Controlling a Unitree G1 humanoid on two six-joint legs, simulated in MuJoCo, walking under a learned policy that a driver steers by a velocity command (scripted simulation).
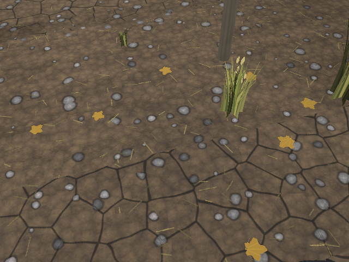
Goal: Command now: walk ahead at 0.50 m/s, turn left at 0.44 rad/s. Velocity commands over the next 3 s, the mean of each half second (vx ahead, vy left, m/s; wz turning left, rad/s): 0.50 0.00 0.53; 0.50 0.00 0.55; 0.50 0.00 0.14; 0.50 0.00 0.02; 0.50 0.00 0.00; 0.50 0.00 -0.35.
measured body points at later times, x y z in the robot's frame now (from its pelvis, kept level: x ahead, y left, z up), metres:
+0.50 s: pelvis +0.28 +0.01 -0.03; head +0.28 +0.02 +0.42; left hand +0.23 +0.25 -0.16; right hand +0.47 -0.21 -0.14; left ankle +0.25 +0.12 -0.63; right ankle +0.26 -0.11 -0.71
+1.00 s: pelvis +0.55 +0.13 -0.14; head +0.56 +0.14 +0.31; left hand +0.53 +0.42 -0.24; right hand +0.77 -0.03 -0.26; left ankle +0.51 +0.19 -0.87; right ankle +0.76 +0.04 -0.80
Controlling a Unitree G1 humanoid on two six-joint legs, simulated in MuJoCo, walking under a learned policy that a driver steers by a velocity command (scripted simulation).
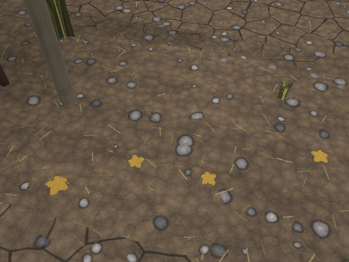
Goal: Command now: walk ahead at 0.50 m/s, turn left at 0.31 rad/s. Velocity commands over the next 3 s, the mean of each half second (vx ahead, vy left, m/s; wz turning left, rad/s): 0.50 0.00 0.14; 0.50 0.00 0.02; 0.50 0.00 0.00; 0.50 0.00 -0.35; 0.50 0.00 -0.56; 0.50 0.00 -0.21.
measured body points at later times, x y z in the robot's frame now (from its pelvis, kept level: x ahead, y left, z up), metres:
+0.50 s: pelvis +0.25 -0.06 +0.01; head +0.28 -0.08 +0.46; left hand +0.25 +0.21 -0.11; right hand +0.46 -0.29 -0.09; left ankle +0.40 +0.10 -0.68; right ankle +0.20 -0.17 -0.73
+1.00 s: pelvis +0.51 -0.01 +0.01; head +0.54 +0.00 +0.46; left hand +0.71 +0.24 -0.08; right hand +0.52 -0.28 -0.11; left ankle +0.44 +0.08 -0.73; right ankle +0.69 -0.18 -0.68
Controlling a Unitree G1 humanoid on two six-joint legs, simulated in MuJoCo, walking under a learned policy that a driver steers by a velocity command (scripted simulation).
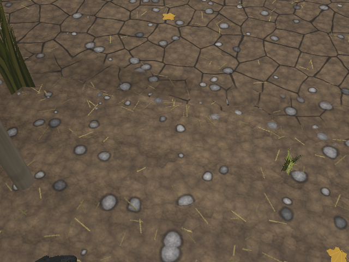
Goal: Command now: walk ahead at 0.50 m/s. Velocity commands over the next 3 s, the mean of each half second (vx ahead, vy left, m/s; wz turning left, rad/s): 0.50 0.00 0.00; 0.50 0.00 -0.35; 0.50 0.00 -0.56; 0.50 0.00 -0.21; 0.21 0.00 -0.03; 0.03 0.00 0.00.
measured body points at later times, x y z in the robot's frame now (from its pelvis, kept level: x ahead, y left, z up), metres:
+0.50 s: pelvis +0.27 -0.06 +0.00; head +0.29 -0.07 +0.45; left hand +0.29 +0.21 -0.12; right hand +0.44 -0.32 -0.11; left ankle +0.44 +0.12 -0.68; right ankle +0.23 -0.14 -0.75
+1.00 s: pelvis +0.53 -0.01 +0.00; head +0.55 -0.02 +0.45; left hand +0.73 +0.23 -0.11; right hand +0.51 -0.29 -0.13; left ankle +0.52 +0.09 -0.75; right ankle +0.60 -0.20 -0.67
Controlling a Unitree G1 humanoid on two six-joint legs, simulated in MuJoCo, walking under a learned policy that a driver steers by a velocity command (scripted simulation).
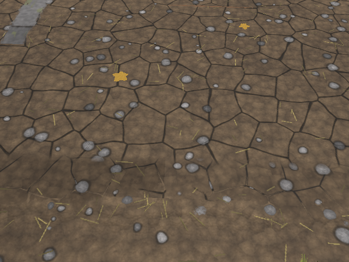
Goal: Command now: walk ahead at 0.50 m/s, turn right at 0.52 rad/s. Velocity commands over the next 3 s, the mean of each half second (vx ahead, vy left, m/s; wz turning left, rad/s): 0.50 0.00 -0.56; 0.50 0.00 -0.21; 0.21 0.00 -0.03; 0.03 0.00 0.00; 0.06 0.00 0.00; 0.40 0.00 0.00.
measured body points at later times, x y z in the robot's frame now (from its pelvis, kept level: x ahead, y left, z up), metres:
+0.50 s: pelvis +0.26 -0.09 +0.00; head +0.29 -0.12 +0.45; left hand +0.40 +0.16 -0.11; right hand +0.37 -0.40 -0.10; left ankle +0.43 +0.06 -0.68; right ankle +0.24 -0.15 -0.75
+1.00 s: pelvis +0.55 -0.12 +0.00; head +0.58 -0.13 +0.45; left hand +0.79 +0.07 -0.11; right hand +0.49 -0.39 -0.12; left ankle +0.58 -0.04 -0.75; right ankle +0.55 -0.30 -0.68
